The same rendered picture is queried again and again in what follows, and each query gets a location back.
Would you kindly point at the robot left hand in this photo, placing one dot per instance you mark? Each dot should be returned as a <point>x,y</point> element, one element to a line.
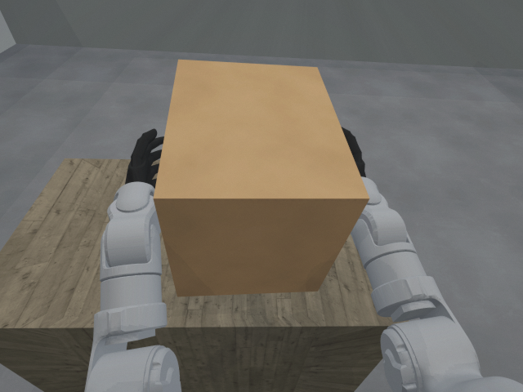
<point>140,169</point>

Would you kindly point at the carton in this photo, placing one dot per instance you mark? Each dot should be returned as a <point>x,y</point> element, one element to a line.
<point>257,189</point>

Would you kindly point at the robot left forearm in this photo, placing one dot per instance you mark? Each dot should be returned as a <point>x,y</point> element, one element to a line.
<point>131,293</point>

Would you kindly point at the pedestal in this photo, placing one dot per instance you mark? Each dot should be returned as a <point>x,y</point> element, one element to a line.
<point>50,289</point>

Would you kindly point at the robot left upper arm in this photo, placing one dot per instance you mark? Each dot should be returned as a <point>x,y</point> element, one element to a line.
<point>147,369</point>

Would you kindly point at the robot right hand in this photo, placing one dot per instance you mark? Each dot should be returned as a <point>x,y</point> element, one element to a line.
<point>355,150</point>

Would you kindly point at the robot right upper arm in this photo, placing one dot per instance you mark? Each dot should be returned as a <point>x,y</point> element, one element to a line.
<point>433,355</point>

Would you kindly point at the robot right forearm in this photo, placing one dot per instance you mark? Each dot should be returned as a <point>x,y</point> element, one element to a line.
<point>401,288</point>

